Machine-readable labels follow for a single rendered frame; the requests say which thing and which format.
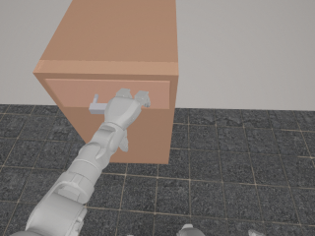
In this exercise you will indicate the cabinet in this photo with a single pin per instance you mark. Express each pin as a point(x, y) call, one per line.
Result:
point(118, 40)

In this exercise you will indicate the drawer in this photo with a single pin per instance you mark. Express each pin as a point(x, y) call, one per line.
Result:
point(80, 92)

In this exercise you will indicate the robot left hand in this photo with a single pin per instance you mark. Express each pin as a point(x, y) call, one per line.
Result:
point(123, 110)

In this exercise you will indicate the handle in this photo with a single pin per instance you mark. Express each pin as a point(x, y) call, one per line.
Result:
point(97, 108)

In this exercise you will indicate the left robot upper arm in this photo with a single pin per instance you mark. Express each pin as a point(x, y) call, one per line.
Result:
point(58, 216)

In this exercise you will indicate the right robot shin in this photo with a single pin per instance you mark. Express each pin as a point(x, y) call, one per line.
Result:
point(188, 225)

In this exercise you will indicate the left robot forearm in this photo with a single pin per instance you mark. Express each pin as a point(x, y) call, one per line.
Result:
point(78, 182)

